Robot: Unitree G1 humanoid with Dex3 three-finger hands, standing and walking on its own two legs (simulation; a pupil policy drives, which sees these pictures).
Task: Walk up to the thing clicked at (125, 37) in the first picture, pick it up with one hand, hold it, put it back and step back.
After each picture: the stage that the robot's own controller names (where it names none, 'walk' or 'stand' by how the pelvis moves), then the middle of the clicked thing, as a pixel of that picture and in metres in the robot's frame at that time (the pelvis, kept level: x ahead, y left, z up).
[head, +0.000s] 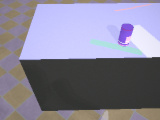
stand; (125, 35) +0.76 -0.21 -0.07
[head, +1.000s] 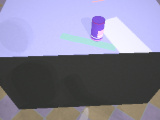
rise first; (97, 29) +0.71 -0.02 -0.04
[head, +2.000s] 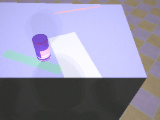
stand; (42, 48) +0.56 +0.24 -0.04
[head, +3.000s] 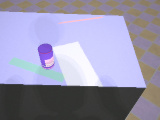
stand; (46, 56) +0.56 +0.21 -0.07
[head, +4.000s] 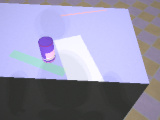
stand; (47, 50) +0.57 +0.20 -0.06
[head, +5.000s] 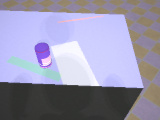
stand; (43, 55) +0.57 +0.22 -0.07
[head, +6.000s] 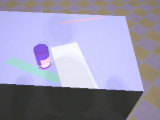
stand; (42, 57) +0.56 +0.23 -0.07
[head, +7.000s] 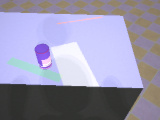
stand; (43, 56) +0.57 +0.22 -0.07
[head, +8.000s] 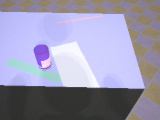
stand; (43, 57) +0.55 +0.22 -0.07
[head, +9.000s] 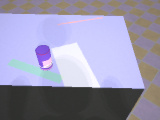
stand; (44, 58) +0.56 +0.22 -0.07
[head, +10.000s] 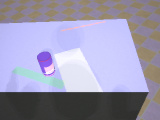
rise first; (46, 64) +0.54 +0.24 -0.07
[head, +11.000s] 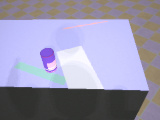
go down; (49, 60) +0.56 +0.24 -0.07
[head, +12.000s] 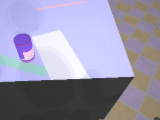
go down; (25, 48) +0.55 +0.23 -0.04
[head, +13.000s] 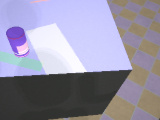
go down; (18, 42) +0.56 +0.25 -0.02
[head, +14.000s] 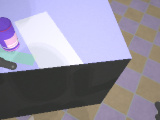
close in; (6, 35) +0.55 +0.26 +0.00
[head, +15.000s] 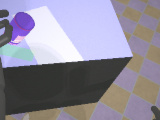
close; (18, 29) +0.55 +0.20 +0.03
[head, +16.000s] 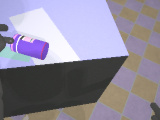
lift; (30, 46) +0.50 +0.16 -0.01
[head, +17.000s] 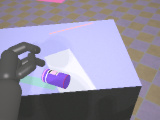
lift; (56, 78) +0.48 +0.16 -0.05
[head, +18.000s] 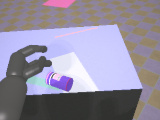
close; (59, 81) +0.49 +0.15 -0.07
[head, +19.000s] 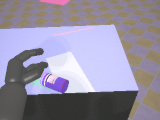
stand; (54, 82) +0.47 +0.17 -0.08
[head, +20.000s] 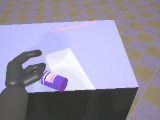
stand; (53, 81) +0.47 +0.17 -0.08
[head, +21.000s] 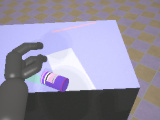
stand; (54, 81) +0.47 +0.17 -0.08
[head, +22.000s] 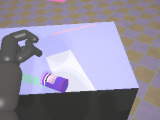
crouch; (54, 82) +0.47 +0.16 -0.08
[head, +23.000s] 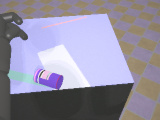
crouch; (48, 78) +0.47 +0.16 -0.08
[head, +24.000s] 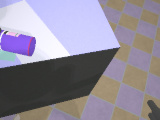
lower; (15, 43) +0.51 +0.17 +0.01
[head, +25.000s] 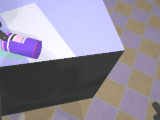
lower; (22, 45) +0.50 +0.17 +0.00
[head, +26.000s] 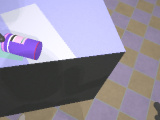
lower; (22, 46) +0.49 +0.17 +0.00
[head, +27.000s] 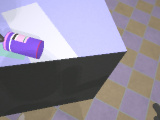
lower; (24, 45) +0.50 +0.16 +0.00
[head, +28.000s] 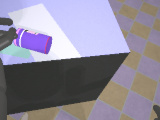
open; (33, 41) +0.52 +0.14 +0.00
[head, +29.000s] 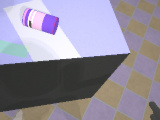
sink last; (41, 21) +0.59 +0.11 +0.00
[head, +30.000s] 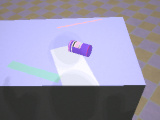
sink last; (80, 48) +0.67 +0.09 -0.05
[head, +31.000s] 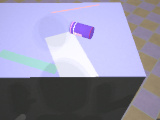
stand; (81, 30) +0.72 +0.05 -0.04
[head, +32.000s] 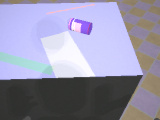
stand; (80, 26) +0.75 +0.05 -0.03
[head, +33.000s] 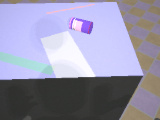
stand; (81, 25) +0.75 +0.05 -0.03
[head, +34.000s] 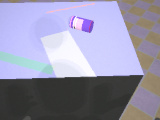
stand; (81, 24) +0.76 +0.05 -0.03
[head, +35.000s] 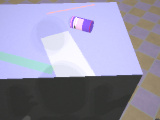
stand; (81, 24) +0.77 +0.05 -0.03
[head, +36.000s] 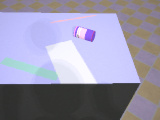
stand; (84, 33) +0.77 +0.03 -0.08
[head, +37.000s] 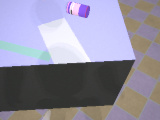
walk; (78, 9) +0.82 +0.06 -0.08
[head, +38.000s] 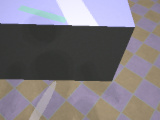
walk; out of the picture +1.09 +0.02 -0.08
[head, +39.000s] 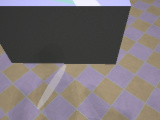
stand; out of the picture +1.36 -0.01 -0.07
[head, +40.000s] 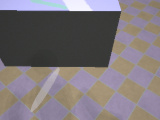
stand; out of the picture +1.39 +0.02 -0.09
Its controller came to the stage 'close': yes
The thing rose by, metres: 0.01
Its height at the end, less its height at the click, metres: -0.02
